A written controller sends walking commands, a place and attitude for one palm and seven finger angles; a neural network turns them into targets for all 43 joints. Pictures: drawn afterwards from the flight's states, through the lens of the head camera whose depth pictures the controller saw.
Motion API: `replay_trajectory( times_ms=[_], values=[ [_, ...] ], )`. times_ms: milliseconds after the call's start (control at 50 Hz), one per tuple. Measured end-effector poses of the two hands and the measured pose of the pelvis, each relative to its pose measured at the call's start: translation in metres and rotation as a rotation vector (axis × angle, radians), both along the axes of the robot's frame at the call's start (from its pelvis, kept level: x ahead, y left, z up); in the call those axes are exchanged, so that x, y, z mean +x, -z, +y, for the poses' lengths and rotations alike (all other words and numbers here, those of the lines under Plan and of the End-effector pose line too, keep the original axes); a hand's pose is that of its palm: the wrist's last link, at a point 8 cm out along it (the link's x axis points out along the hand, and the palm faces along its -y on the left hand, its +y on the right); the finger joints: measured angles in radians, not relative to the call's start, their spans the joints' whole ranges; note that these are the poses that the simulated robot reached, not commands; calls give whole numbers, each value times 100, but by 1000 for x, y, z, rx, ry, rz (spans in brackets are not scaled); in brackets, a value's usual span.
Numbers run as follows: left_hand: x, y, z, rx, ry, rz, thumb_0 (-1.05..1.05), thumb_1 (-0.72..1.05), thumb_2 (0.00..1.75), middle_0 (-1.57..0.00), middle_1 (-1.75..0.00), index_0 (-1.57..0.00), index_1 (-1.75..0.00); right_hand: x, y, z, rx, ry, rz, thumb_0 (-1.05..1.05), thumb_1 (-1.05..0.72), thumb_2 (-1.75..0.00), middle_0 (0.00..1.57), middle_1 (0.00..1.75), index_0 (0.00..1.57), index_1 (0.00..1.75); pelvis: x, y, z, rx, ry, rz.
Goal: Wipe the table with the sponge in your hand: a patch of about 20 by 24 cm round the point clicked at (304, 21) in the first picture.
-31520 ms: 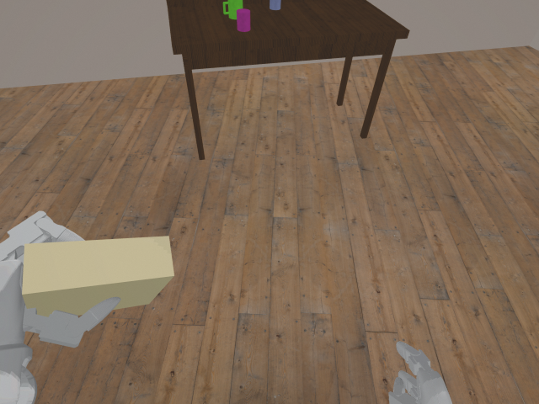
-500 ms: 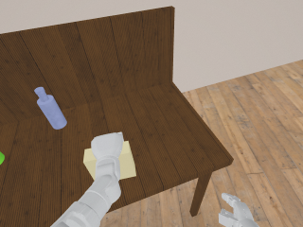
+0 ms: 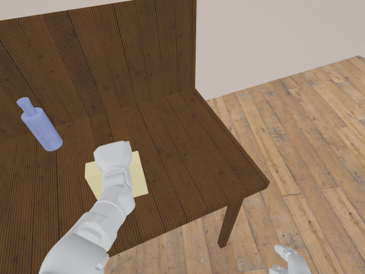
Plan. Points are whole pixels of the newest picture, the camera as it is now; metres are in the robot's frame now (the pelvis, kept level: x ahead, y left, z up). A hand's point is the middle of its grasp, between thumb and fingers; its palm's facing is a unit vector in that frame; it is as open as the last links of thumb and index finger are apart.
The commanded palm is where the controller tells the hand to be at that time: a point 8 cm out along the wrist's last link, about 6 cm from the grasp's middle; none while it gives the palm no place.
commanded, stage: wipe forward along the third lane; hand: left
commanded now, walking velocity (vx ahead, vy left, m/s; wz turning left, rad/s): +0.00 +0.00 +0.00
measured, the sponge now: (120, 184) +0.35 +0.20 -0.05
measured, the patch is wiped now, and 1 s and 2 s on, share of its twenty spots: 0.90 0.95 1.00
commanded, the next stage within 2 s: wipe back along the third lane in 1.16 s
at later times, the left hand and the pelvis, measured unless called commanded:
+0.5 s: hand (115, 154) +0.41 +0.22 +0.00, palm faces -0.12 -0.01 -0.99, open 9.3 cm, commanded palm +0.40 +0.21 +0.04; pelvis +0.00 +0.02 -0.01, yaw +0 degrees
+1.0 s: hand (111, 142) +0.46 +0.24 +0.00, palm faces -0.12 -0.02 -0.99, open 9.3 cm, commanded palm +0.45 +0.23 +0.04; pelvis +0.01 +0.03 -0.01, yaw -1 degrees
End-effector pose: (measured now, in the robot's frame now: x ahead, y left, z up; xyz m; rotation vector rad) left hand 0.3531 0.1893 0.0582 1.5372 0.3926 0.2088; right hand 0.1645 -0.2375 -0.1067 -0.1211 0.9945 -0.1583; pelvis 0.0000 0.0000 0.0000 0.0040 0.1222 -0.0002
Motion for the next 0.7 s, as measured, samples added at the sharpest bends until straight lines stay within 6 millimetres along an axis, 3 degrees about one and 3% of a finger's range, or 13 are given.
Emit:
replay_trajectory(
  times_ms=[140,280,700],
  values=[
    [12,1,8,-2,-1,-2,0,-47,110,-81,-140,-82,-142,-32,12,-2,-6,43,75,1,-90,-90,20,30,19,30,-1,2,5,-4,5,25],
    [26,0,16,12,0,-3,0,-47,110,-82,-140,-83,-142,-52,16,0,-16,69,111,1,-90,-90,20,30,20,30,-3,3,11,-10,5,47],
    [65,0,29,18,-13,-2,0,-47,110,-82,-140,-83,-142,-70,22,17,-16,81,160,1,-90,-90,20,30,20,30,1,9,28,-27,4,119]
  ],
)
